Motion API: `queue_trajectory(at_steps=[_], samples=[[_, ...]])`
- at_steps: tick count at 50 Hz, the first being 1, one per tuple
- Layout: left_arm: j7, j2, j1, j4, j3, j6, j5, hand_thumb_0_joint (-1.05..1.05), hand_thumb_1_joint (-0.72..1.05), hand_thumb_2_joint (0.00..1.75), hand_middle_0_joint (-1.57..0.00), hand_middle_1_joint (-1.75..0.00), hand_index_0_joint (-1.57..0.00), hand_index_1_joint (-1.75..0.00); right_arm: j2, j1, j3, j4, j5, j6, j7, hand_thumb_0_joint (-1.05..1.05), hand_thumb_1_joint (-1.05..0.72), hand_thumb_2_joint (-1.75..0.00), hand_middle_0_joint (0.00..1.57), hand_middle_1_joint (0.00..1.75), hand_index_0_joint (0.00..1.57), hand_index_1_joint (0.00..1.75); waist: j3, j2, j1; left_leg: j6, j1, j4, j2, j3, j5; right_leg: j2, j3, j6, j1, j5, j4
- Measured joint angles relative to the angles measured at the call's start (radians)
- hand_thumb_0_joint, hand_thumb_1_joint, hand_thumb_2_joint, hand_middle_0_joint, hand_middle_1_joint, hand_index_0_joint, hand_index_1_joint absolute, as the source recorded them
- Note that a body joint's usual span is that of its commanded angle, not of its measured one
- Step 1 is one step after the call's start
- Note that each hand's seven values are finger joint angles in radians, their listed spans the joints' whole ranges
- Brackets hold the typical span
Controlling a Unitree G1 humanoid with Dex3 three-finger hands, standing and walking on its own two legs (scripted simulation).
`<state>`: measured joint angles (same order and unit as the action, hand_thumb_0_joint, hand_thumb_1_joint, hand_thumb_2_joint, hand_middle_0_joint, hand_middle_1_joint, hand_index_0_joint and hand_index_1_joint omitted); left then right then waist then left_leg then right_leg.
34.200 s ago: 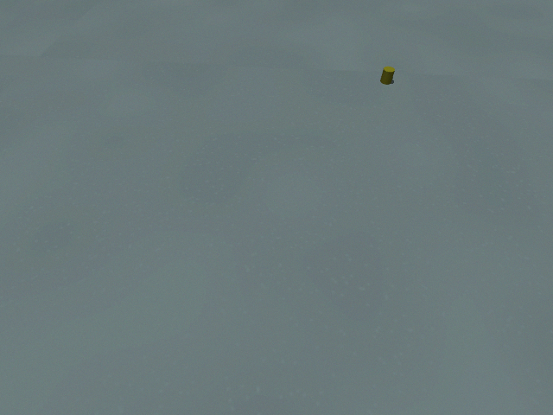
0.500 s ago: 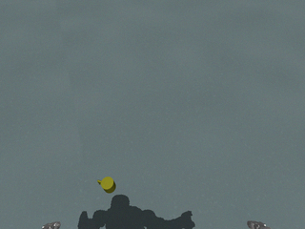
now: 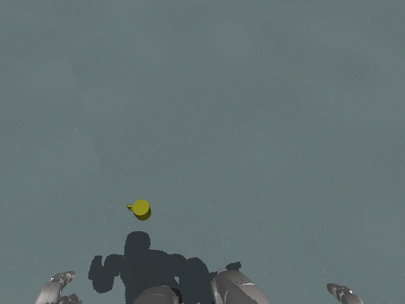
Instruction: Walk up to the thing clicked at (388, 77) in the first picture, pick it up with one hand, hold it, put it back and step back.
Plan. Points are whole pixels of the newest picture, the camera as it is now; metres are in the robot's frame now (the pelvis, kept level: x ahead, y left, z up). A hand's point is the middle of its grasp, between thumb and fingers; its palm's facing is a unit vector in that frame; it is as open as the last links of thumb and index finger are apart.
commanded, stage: step back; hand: left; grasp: from above
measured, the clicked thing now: (138, 209) +0.49 +0.24 -0.72
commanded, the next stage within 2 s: none
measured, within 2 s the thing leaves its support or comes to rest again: neither
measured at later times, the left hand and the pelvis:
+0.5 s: hand out of the picture +0.00 +0.23 -0.14, palm faces +0.00 -0.92 -0.39, open 7.4 cm; pelvis -0.13 -0.02 -0.01, yaw +1 degrees
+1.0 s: hand out of the picture -0.22 +0.23 -0.17, palm faces -0.05 -0.91 -0.41, open 7.4 cm; pelvis -0.31 -0.05 -0.02, yaw -4 degrees
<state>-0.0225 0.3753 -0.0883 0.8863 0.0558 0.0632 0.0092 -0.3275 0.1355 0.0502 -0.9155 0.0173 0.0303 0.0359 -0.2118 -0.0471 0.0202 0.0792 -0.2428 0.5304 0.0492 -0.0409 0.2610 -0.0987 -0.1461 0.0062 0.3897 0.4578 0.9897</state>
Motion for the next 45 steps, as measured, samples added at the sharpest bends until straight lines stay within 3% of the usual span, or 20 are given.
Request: queue_trajectory(at_steps=[6,9,12,15,17,20,23,26,28,30,31,33,34,36,39,42,45], samples=[[0.007,0.000,-0.024,0.000,0.011,0.001,0.008,0.01,0.90,0.89,-0.21,-0.30,-0.20,-0.30,-0.005,-0.027,-0.001,0.037,0.000,-0.003,-0.007,0.01,-0.90,-0.89,0.20,0.30,0.21,0.30,-0.002,0.016,-0.008,0.001,-0.044,0.053,0.003,-0.038,-0.005,0.045,0.054,-0.012,-0.094,-0.004,-0.197],[0.013,-0.004,-0.045,-0.001,0.018,-0.012,0.015,0.01,0.90,0.89,-0.21,-0.30,-0.20,-0.30,-0.019,-0.041,-0.002,0.038,-0.003,0.003,-0.013,0.01,-0.90,-0.89,0.20,0.30,0.21,0.30,0.011,0.042,-0.019,-0.007,-0.078,0.100,-0.017,-0.055,0.001,0.051,0.077,-0.033,-0.146,-0.087,-0.324],[0.022,-0.019,-0.065,-0.003,0.018,-0.020,0.020,0.01,0.90,0.89,-0.20,-0.30,-0.20,-0.30,-0.033,-0.049,0.001,0.026,-0.013,0.013,-0.018,0.01,-0.90,-0.89,0.20,0.30,0.21,0.30,0.022,0.096,-0.007,-0.033,-0.103,0.141,-0.041,-0.006,0.021,0.018,0.110,-0.050,-0.153,-0.127,-0.352],[0.024,-0.007,-0.081,-0.025,0.020,-0.021,0.023,0.01,0.90,0.89,-0.21,-0.30,-0.20,-0.30,-0.025,-0.041,-0.001,0.018,-0.015,0.024,-0.020,0.01,-0.91,-0.89,0.20,0.30,0.21,0.30,0.039,0.052,-0.034,-0.069,-0.161,0.384,0.036,0.078,0.219,0.045,0.092,-0.067,-0.131,-0.148,-0.354],[0.019,-0.010,-0.079,-0.039,0.021,-0.019,0.021,0.01,0.90,0.89,-0.21,-0.30,-0.21,-0.30,-0.033,-0.026,-0.005,0.020,-0.018,0.021,-0.022,0.01,-0.91,-0.89,0.20,0.30,0.21,0.30,0.047,0.035,-0.043,-0.077,-0.180,0.513,0.073,0.130,0.242,0.061,0.089,-0.066,-0.121,-0.182,-0.388],[0.016,-0.023,-0.062,-0.066,0.019,-0.018,0.023,0.01,0.90,0.89,-0.21,-0.30,-0.21,-0.30,-0.058,-0.002,-0.007,0.025,-0.021,0.014,-0.017,0.01,-0.91,-0.89,0.20,0.30,0.21,0.30,0.054,0.034,-0.047,-0.090,-0.171,0.591,0.085,0.179,0.240,0.070,0.099,-0.061,-0.088,-0.231,-0.425],[0.015,-0.033,-0.044,-0.101,0.012,-0.022,0.028,0.01,0.90,0.89,-0.21,-0.30,-0.21,-0.30,-0.082,0.013,-0.006,0.028,-0.022,0.014,-0.007,0.01,-0.91,-0.89,0.20,0.30,0.21,0.30,0.044,0.045,-0.039,-0.103,-0.117,0.513,0.056,0.177,0.258,0.073,0.120,-0.056,-0.052,-0.264,-0.433],[0.015,-0.032,-0.024,-0.130,0.007,-0.020,0.029,0.01,0.90,0.89,-0.21,-0.30,-0.21,-0.30,-0.087,0.020,-0.002,0.030,-0.016,0.013,-0.003,0.01,-0.91,-0.89,0.20,0.30,0.21,0.30,0.024,0.043,-0.026,-0.102,-0.047,0.330,0.012,0.135,0.265,0.082,0.148,-0.048,-0.017,-0.286,-0.419],[0.017,-0.024,-0.012,-0.141,0.004,-0.012,0.025,0.01,0.90,0.89,-0.21,-0.30,-0.21,-0.30,-0.081,0.026,0.000,0.031,-0.010,0.008,-0.006,0.01,-0.91,-0.89,0.20,0.30,0.20,0.30,0.014,0.033,-0.017,-0.090,0.008,0.169,-0.010,0.107,0.203,0.090,0.165,-0.040,0.010,-0.292,-0.391],[0.020,-0.002,-0.002,-0.138,0.006,-0.001,0.018,0.01,0.90,0.89,-0.21,-0.30,-0.21,-0.30,-0.054,0.020,0.002,0.022,-0.001,0.004,-0.010,0.01,-0.91,-0.89,0.20,0.30,0.20,0.30,-0.008,-0.020,-0.023,-0.070,0.036,0.097,0.012,0.078,0.099,0.116,0.145,-0.029,0.030,-0.296,-0.353],[0.020,0.004,-0.006,-0.129,0.009,0.005,0.016,0.01,0.90,0.89,-0.21,-0.30,-0.21,-0.30,-0.040,0.023,-0.001,0.022,0.007,0.004,-0.015,0.01,-0.91,-0.89,0.20,0.30,0.20,0.30,-0.008,-0.042,-0.031,-0.064,0.036,0.096,0.019,0.063,0.091,0.110,0.118,-0.028,0.043,-0.235,-0.324],[0.017,0.000,-0.025,-0.102,0.015,0.018,0.020,0.01,0.90,0.89,-0.21,-0.30,-0.21,-0.30,-0.030,0.039,-0.009,0.027,0.015,0.004,-0.028,0.01,-0.91,-0.89,0.20,0.30,0.21,0.30,0.017,-0.023,-0.014,-0.055,0.016,0.106,-0.008,0.076,0.083,0.042,0.071,-0.018,0.084,-0.030,-0.161],[0.017,-0.002,-0.032,-0.089,0.018,0.023,0.021,0.01,0.90,0.89,-0.21,-0.30,-0.21,-0.30,-0.027,0.047,-0.012,0.027,0.019,0.003,-0.029,0.01,-0.91,-0.89,0.20,0.30,0.21,0.30,0.027,-0.008,-0.003,-0.054,0.009,0.100,-0.025,0.092,0.072,0.008,0.053,-0.017,0.099,0.017,-0.058],[0.019,0.004,-0.050,-0.079,0.025,0.024,0.014,0.01,0.90,0.89,-0.21,-0.30,-0.21,-0.30,-0.018,0.057,-0.017,0.024,0.025,0.003,-0.026,0.01,-0.91,-0.89,0.20,0.30,0.21,0.30,0.048,0.002,-0.006,-0.059,0.003,0.060,-0.048,0.099,0.035,-0.037,0.013,-0.019,0.116,0.025,0.116],[0.023,0.021,-0.080,-0.079,0.039,0.015,0.008,0.01,0.90,0.89,-0.21,-0.30,-0.21,-0.30,-0.012,0.049,-0.019,0.034,0.022,0.000,-0.022,0.01,-0.90,-0.89,0.20,0.30,0.21,0.30,0.067,-0.003,-0.030,-0.068,-0.021,0.019,-0.067,0.084,-0.014,-0.047,-0.027,-0.008,0.100,0.000,0.244],[0.019,0.038,-0.101,-0.074,0.050,0.011,0.012,0.01,0.90,0.89,-0.21,-0.30,-0.20,-0.30,-0.014,0.021,-0.014,0.065,0.015,-0.009,-0.017,0.01,-0.90,-0.89,0.20,0.30,0.21,0.30,0.055,-0.004,-0.043,-0.070,-0.060,0.023,-0.081,0.070,-0.043,-0.018,-0.034,0.017,0.034,0.016,0.196],[0.018,0.048,-0.112,-0.063,0.050,0.010,0.013,0.01,0.90,0.89,-0.20,-0.30,-0.20,-0.30,-0.025,-0.016,-0.011,0.100,0.012,-0.015,-0.015,0.01,-0.90,-0.89,0.21,0.30,0.21,0.30,0.033,0.000,-0.054,-0.077,-0.103,0.051,-0.099,0.048,-0.062,0.035,0.000,0.027,-0.043,0.041,0.025]])
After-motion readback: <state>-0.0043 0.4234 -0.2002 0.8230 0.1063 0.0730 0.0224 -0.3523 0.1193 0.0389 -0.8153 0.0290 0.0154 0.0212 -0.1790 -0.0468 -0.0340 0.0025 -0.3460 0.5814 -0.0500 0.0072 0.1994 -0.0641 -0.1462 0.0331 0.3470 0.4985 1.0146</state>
